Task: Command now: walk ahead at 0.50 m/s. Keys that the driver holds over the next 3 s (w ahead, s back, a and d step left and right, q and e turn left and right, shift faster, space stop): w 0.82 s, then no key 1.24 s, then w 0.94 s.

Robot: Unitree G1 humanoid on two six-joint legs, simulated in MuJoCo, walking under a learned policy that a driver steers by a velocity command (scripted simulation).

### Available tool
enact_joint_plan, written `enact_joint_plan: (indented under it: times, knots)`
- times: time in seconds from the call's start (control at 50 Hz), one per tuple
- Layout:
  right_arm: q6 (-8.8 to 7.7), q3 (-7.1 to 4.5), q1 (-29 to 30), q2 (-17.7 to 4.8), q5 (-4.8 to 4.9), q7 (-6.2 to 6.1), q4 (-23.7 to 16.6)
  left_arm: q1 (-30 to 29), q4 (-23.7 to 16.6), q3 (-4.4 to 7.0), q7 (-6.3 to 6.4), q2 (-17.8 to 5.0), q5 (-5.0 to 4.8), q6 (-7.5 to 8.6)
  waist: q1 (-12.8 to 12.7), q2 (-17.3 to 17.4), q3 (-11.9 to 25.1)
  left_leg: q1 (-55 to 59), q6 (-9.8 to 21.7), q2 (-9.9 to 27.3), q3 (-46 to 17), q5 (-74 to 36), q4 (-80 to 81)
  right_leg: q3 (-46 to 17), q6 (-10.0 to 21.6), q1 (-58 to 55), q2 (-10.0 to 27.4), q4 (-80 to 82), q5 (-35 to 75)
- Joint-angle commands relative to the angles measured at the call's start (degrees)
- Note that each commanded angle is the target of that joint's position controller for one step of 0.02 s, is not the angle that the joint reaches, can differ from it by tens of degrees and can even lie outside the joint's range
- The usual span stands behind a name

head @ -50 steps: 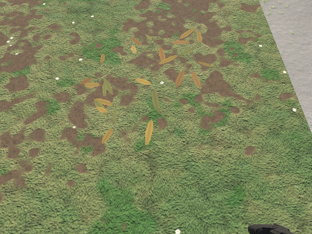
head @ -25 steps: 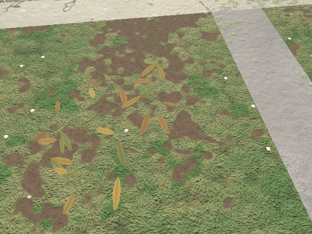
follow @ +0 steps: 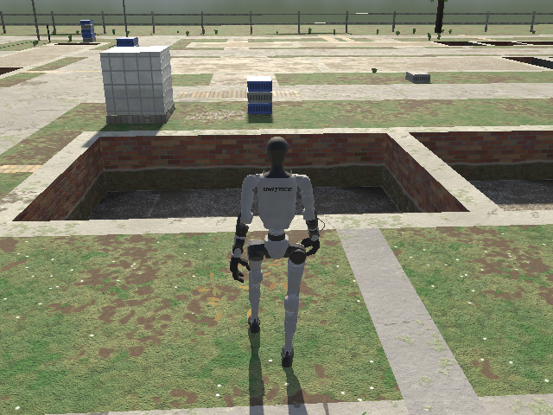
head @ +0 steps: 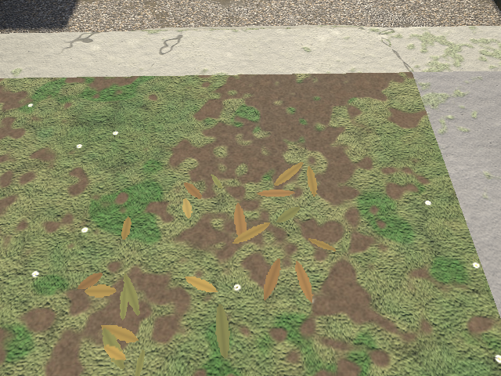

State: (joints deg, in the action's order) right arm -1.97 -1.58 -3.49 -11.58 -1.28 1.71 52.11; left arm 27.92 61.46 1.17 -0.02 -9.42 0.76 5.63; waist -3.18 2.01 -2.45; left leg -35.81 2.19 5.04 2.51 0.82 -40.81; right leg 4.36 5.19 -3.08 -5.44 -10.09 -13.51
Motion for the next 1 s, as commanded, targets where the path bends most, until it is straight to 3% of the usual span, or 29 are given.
enact_joint_plan:
  times: [0.02,0.06,0.1,0.12,0.14,0.16,0.18,0.2,0.22,0.24,0.28,0.34,0.4,0.5,0.6,0.66,0.68,0.7,0.72,0.74,0.76,0.78,0.8,0.82,0.84,0.86,0.9,0.94,1.0]
  knots:
    - [-0.89,-0.17,7.1,-2.8,0.13,-0.13,-4.9,4.5,-0.6,1.2,0.69,-7.7,0.44,0.31,-0.1,-5.9,-4.4,-1.6,1.0,-1.8,1.8,0.3,4.4,-7.7,6.0,-0.7,17.1,1.3,27.8]
    - [-1.34,-0.38,7.8,-3.4,0.11,-0.19,-5.7,4.5,0.0,1.39,1.09,-8.3,0.81,0.09,0.4,-5.8,-4.6,-0.9,2.4,-2.5,1.8,4.0,6.6,-7.8,6.2,-4.2,18.5,-1.1,32.2]
    - [-1.94,-0.89,3.5,-4.0,0.14,-0.61,-4.6,2.5,-0.1,1.63,1.35,-9.0,0.94,-0.02,3.0,-6.2,-2.5,7.1,4.3,-5.0,3.0,8.5,9.5,-6.2,5.0,-4.5,18.4,-7.2,44.9]
    - [-2.32,-1.48,-2.7,-4.8,0.09,-1.04,-2.6,1.8,0.0,1.76,1.3,-9.5,0.88,-0.15,5.5,-6.1,0.8,14.8,5.5,-7.0,3.8,9.2,11.5,-5.4,4.3,-3.9,17.6,-14.3,50.9]
    - [-2.89,-2.36,-12.7,-6.2,-0.41,-1.61,0.8,0.7,-0.3,1.67,1.15,-9.3,0.53,-0.28,9.5,-4.5,5.9,27.6,7.1,-7.1,3.3,6.5,14.4,-3.5,3.2,0.9,15.4,-25.3,48.4]
    - [-3.31,-3.74,-23.2,-10.9,-1.9,-2.28,2.9,0.1,-2.3,1.07,0.93,-7.7,-0.1,-0.1,12.9,0.1,13.0,43.0,10.4,4.8,-9.7,10.6,14.8,-1.6,2.0,13.3,12.6,-42.0,29.6]
    - [-2.89,-4.84,-25.1,-15.3,-2.18,-1.97,3.1,7.1,-2.6,0.36,0.35,-2.5,-2.05,-0.27,9.3,12.3,18.7,55.7,18.8,20.3,-38.0,13.1,21.5,0.5,-0.3,33.7,1.2,-63.1,-15.1]
    - [-2.16,-4.47,-20.7,-12.4,0.31,-1.42,2.7,2.7,-2.4,1.9,0.51,-8.2,-0.33,-0.53,8.7,2.9,14.5,50.5,17.4,17.4,-39.1,16.9,25.0,-7.2,0.7,38.6,3.8,-66.7,-14.2]
    - [-2.23,-3.54,-14.5,-9.3,0.79,-1.23,1.8,-2.6,-4.3,2.11,0.25,-7.9,-0.11,-0.32,6.4,1.5,6.3,42.2,15.4,15.5,-29.7,16.0,26.4,-7.2,0.9,40.3,6.4,-64.9,-8.5]
    - [-2.7,-2.77,-11.7,-6.2,0.6,-0.98,1.6,-5.2,-4.8,1.99,0.1,-6.9,0.02,-0.15,5.0,-1.0,2.5,35.4,13.6,12.9,-23.9,10.0,28.6,-7.0,0.6,38.4,8.3,-61.8,-4.9]
    - [-3.42,-1.69,-11.4,-2.8,0.63,-1.4,3.0,-4.5,-4.4,1.91,-0.47,-4.9,1.27,-1.5,1.8,0.3,0.7,28.1,10.3,8.2,-15.7,3.7,30.9,-6.6,-0.5,32.9,10.3,-56.7,-2.6]
    - [-4.49,-1.74,-16.1,-4.3,0.85,-1.73,5.2,-6.1,-5.2,2.01,-1.27,-3.9,1.55,-2.99,0.8,0.7,0.2,26.7,10.2,6.7,-11.2,-2.5,32.4,-4.9,-2.0,33.2,10.6,-53.4,-0.5]
    - [-4.44,-1.72,-19.3,-5.3,0.78,-1.78,6.1,-14.1,-7.9,2.05,-1.53,-4.7,1.37,-3.63,2.0,0.8,-2.2,27.8,9.9,5.8,-9.1,-2.2,34.6,-3.6,-3.3,39.2,11.9,-47.4,5.5]
    - [-4.27,-1.2,-24.5,-5.0,0.69,-1.92,7.3,-25.0,-11.5,1.33,-1.67,-4.2,0.53,-3.39,4.8,1.3,-3.5,32.0,8.6,4.7,-6.2,-8.1,34.6,-1.4,-4.0,40.3,10.8,-33.5,12.8]
    - [-3.93,-1.19,-28.7,-5.3,-0.01,-2.57,9.1,-31.8,-14.1,1.1,-1.51,-4.7,0.44,-2.84,6.7,1.9,-4.5,40.7,9.4,7.0,-5.7,-14.3,31.6,-0.2,-2.2,40.9,8.9,-25.8,11.1]
    - [-3.74,-1.54,-27.1,-6.3,-0.36,-3.04,9.3,-29.8,-14.3,1.54,-1.24,-5.5,0.4,-2.05,4.6,2.1,-3.6,43.2,8.6,8.1,-4.5,-26.3,26.1,0.7,0.3,35.1,6.8,-21.9,5.1]
    - [-3.69,-1.71,-26.1,-6.9,-0.37,-3.09,9.3,-25.6,-13.0,1.98,-0.89,-6.2,0.43,-1.73,2.7,2.6,-1.5,42.8,7.8,7.8,-3.7,-34.2,21.2,1.5,1.4,29.0,4.9,-20.6,3.3]
    - [-3.49,-1.79,-25.0,-7.2,-0.13,-2.97,9.2,-17.5,-10.3,2.64,-0.45,-6.9,0.61,-1.25,-0.9,1.5,2.5,41.2,6.9,6.2,-2.2,-37.8,12.0,2.6,2.6,19.3,3.0,-17.0,4.8]
    - [-3.54,-1.48,-24.3,-6.5,0.33,-2.81,8.5,-7.2,-7.1,3.74,0.15,-9.5,1.59,-0.66,-4.6,-0.1,8.2,32.6,5.7,4.0,-0.7,-29.2,-0.2,-1.5,4.8,4.5,6.5,-16.3,5.7]
    - [-3.64,-0.4,-26.7,-2.3,2.23,-2.23,6.2,1.2,-6.1,5.3,0.67,-15.5,2.99,-0.42,-5.3,-9.7,16.5,14.9,3.1,-2.5,3.0,-3.4,-21.1,-23.8,10.1,-12.4,23.1,-13.9,-1.0]
    - [-3.58,-1.37,-29.0,-3.7,2.17,-2.04,6.7,-0.4,-6.0,5.63,-0.09,-16.2,1.37,-1.44,-3.3,-13.9,19.8,4.0,2.9,-9.7,-1.6,28.8,-34.4,-43.5,14.7,-15.1,30.0,-5.9,-0.6]
    - [-3.22,-2.09,-24.2,-5.9,0.98,-2.15,5.8,-7.3,-6.9,5.0,-0.39,-13.6,-0.05,-1.8,-0.6,-7.1,10.9,-0.2,3.6,-5.2,-5.4,24.3,-36.4,-35.6,13.0,-7.3,27.4,-5.2,-3.9]
    - [-3.49,-1.9,-19.9,-5.0,0.58,-1.82,4.7,-11.9,-7.8,3.94,-0.62,-9.7,-0.29,-1.51,0.4,-4.1,4.6,-0.3,3.6,-3.2,-5.3,19.7,-33.8,-28.5,11.4,1.1,25.1,-2.9,-2.3]
    - [-3.34,-1.86,-18.6,-3.7,0.46,-1.64,4.5,-14.0,-7.6,3.19,-0.63,-7.2,-0.04,-1.14,2.3,-3.1,1.1,1.9,3.5,-1.2,-5.0,16.9,-29.8,-23.0,9.0,7.2,22.1,-0.7,0.7]
    - [-2.64,-1.9,-19.0,-3.0,-0.42,-1.53,4.5,-14.1,-6.8,2.51,-0.27,-5.4,-0.17,-0.68,4.0,-4.1,-0.7,4.9,2.6,-0.3,-4.8,16.1,-26.7,-18.6,7.4,11.5,20.1,-0.1,9.8]
    - [-1.82,-1.7,-20.8,-1.7,-0.85,-1.38,5.3,-13.1,-6.0,2.09,-0.03,-4.5,-0.07,-0.21,5.1,-4.2,-0.5,8.0,1.8,-0.4,-4.2,16.2,-25.5,-14.7,6.9,13.5,19.0,-0.5,19.9]
    - [-0.84,-1.8,-21.6,-0.9,-0.94,-1.36,5.5,-9.7,-4.3,1.97,0.07,-5.6,0.03,0.79,6.3,-4.1,0.7,9.6,0.5,-1.6,-2.9,15.9,-23.7,-9.8,7.3,13.9,18.2,-2.6,39.8]
    - [-0.27,-1.78,-19.2,-1.0,-0.7,-1.5,4.8,-8.7,-3.7,1.93,0.11,-7.0,0.16,0.91,6.6,-5.2,1.0,8.5,-0.2,-2.0,-1.7,13.0,-19.3,-6.2,6.9,13.6,16.8,-3.4,46.8]
    - [-0.02,-1.13,-12.9,-0.8,-0.09,-1.67,3.1,-8.0,-3.2,1.14,0.34,-6.5,0.13,0.18,5.5,-7.1,0.8,9.5,-0.8,-2.3,0.1,7.8,-8.2,-2.6,5.3,13.3,14.5,-4.0,48.6]
